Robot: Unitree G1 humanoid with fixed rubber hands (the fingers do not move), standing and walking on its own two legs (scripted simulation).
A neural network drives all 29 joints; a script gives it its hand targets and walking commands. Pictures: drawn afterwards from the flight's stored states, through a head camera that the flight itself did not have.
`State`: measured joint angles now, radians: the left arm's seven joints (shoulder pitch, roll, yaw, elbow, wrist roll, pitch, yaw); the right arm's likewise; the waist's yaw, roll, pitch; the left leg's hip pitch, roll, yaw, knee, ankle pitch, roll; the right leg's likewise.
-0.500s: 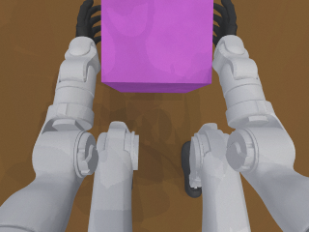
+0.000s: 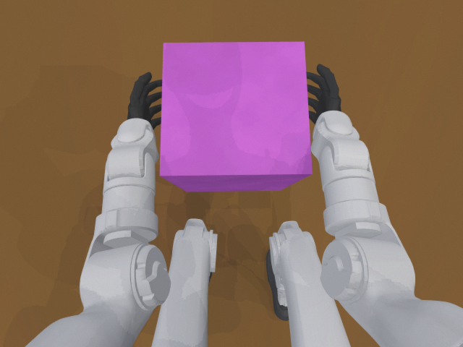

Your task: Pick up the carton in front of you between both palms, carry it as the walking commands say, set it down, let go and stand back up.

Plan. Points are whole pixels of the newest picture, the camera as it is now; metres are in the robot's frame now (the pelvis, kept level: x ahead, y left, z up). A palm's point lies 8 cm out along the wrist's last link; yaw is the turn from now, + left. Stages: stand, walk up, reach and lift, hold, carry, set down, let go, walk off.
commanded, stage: reach and lift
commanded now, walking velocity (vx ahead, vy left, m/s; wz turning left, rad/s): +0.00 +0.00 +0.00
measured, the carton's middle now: (233, 131) +0.47 +0.03 -0.12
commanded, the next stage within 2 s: none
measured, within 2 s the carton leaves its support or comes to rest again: neither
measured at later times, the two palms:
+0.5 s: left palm (101, 101) +0.42 +0.17 +0.11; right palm (394, 91) +0.43 -0.13 +0.11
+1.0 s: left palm out of the picture +0.38 +0.16 +0.26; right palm out of the picture +0.39 -0.14 +0.26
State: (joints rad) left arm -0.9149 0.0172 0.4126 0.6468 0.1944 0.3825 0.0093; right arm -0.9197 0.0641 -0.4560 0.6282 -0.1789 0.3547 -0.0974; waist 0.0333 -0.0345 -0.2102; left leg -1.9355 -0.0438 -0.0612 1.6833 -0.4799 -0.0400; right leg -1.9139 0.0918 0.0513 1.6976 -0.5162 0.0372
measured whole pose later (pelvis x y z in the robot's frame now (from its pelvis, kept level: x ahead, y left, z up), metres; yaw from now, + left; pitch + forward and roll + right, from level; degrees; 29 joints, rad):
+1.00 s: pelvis +0.09 +0.00 +0.25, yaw +2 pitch +3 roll +0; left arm -0.26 -0.14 0.27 0.40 0.23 0.52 0.00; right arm -0.27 0.15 -0.28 0.42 -0.22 0.49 -0.03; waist 0.01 -0.01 -0.10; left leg -0.37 -0.02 -0.08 0.56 -0.25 -0.02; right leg -0.35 0.03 0.07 0.57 -0.29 0.00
